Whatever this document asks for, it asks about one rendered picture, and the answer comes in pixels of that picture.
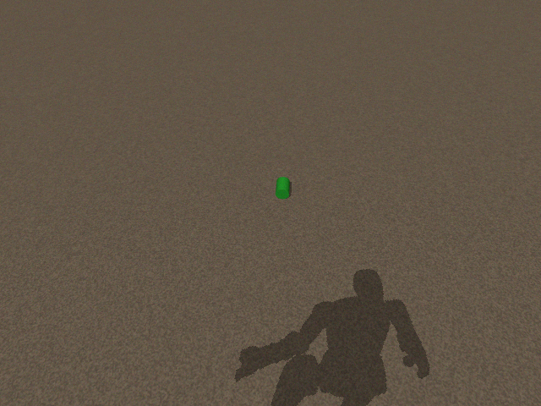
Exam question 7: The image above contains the can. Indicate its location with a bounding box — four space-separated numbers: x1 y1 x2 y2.
276 177 290 199

